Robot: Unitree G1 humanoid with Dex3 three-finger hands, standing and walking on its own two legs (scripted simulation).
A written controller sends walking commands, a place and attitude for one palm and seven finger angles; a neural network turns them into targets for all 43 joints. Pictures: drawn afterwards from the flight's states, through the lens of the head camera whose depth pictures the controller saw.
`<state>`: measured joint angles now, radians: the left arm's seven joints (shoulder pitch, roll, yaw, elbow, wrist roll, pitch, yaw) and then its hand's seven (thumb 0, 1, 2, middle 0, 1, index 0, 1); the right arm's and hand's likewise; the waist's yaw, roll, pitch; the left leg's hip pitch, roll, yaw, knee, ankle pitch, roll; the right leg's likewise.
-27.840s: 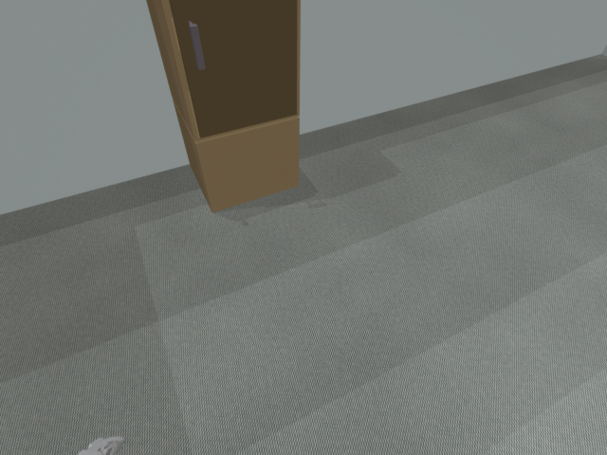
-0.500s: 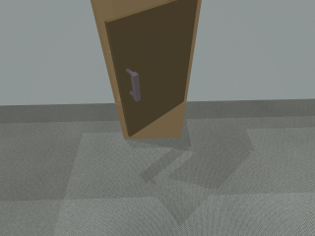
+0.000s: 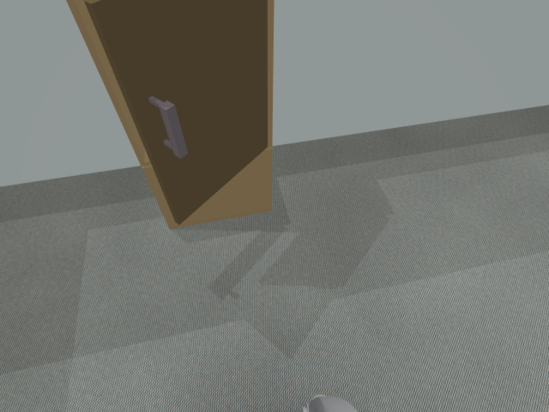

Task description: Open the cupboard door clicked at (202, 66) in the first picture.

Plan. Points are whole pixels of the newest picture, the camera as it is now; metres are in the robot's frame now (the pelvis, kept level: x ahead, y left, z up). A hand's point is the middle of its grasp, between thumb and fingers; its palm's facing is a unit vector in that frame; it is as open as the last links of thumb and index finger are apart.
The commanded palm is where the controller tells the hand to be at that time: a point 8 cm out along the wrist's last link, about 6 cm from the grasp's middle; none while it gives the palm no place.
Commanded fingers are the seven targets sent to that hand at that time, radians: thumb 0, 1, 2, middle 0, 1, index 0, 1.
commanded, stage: walk to a spot facing it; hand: left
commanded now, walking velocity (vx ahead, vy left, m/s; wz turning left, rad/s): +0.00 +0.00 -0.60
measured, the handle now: (167, 127) +0.63 +0.26 +0.00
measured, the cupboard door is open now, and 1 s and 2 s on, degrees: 39 39 39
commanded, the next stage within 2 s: none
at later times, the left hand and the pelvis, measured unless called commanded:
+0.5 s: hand out of the picture +0.11 +0.15 -0.17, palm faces -0.26 -0.94 -0.23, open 7.4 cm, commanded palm none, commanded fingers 0.00 0.90 0.90 -0.20 -0.30 -0.20 -0.30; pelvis +0.00 -0.03 +0.00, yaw -19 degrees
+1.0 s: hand (245, 380) +0.18 +0.06 -0.15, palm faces -0.56 -0.78 -0.28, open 7.4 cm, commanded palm none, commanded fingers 0.00 0.90 0.90 -0.20 -0.30 -0.20 -0.30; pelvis -0.01 -0.07 +0.00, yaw -36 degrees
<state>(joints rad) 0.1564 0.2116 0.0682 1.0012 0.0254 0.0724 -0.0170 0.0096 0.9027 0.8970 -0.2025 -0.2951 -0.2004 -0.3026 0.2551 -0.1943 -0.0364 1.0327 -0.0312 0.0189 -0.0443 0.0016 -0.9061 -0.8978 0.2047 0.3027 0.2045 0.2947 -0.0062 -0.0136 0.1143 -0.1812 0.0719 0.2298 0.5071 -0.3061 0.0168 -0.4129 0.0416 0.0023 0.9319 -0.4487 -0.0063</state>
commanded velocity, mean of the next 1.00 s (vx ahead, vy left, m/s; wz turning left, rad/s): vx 0.06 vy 0.00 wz -0.60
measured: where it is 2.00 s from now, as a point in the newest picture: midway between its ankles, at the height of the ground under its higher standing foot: (389, 400)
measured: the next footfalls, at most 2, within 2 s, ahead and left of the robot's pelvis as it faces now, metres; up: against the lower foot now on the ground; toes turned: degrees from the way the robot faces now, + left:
right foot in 0.18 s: +0.04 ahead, -0.16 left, +0.00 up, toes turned -10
left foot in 0.52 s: +0.08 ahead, +0.09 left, +0.00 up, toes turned -19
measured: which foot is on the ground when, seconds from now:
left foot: down 0.00-0.18, up 0.20-0.50, down 0.52-0.86, up 0.88-1.00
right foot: up 0.00-0.16, down 0.18-0.52, up 0.54-0.84, down 0.86-1.00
